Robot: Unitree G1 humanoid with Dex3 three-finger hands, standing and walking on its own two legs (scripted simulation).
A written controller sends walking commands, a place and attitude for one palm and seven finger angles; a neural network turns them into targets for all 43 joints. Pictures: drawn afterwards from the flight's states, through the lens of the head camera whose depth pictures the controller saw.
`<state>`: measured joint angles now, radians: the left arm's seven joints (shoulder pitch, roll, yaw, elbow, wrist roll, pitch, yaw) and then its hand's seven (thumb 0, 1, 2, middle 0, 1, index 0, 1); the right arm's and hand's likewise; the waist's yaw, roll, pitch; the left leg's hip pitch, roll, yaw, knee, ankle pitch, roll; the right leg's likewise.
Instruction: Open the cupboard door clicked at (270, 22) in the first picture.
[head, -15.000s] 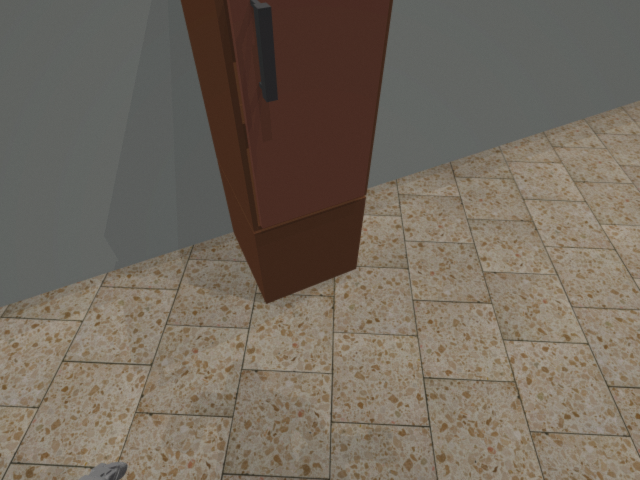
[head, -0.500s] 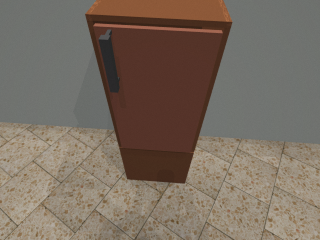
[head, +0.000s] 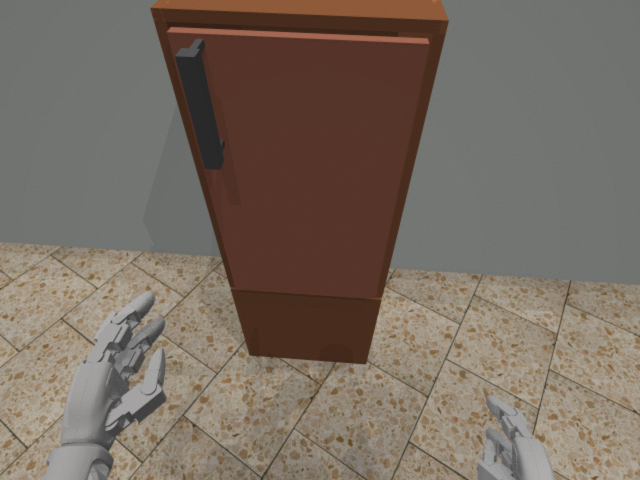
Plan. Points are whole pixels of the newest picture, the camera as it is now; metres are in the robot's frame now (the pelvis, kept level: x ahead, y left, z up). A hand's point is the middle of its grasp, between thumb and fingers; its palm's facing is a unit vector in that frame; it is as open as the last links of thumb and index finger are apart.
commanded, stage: raise the hand with hooked fingers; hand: left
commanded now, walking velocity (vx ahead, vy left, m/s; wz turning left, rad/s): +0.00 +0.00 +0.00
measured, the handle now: (206, 107) +0.56 +0.19 +0.19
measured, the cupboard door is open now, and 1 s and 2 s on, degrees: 0 0 0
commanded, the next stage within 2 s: move the hooked fingers beside the handle in 1.84 s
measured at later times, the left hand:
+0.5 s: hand (118, 372) +0.22 +0.23 +0.07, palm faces -0.03 -1.00 -0.07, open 10.7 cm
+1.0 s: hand (50, 302) +0.26 +0.28 +0.15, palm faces +0.03 -1.00 -0.07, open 13.5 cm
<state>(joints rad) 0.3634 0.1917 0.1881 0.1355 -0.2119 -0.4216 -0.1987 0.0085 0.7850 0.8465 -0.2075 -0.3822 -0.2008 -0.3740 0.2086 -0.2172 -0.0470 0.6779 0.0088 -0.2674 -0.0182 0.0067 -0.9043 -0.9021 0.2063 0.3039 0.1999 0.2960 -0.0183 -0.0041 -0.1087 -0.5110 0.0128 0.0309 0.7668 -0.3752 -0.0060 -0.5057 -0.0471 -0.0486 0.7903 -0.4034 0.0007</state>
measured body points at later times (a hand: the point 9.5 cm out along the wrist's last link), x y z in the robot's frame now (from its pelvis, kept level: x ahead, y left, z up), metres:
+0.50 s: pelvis -0.01 -0.01 -0.01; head +0.01 -0.01 +0.44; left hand +0.22 +0.28 +0.08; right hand +0.13 -0.24 -0.09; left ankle +0.00 +0.12 -0.71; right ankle -0.01 -0.12 -0.71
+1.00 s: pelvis +0.00 +0.02 +0.02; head -0.01 +0.02 +0.47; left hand +0.25 +0.33 +0.15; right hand +0.20 -0.20 -0.03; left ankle +0.00 +0.12 -0.71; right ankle -0.01 -0.12 -0.71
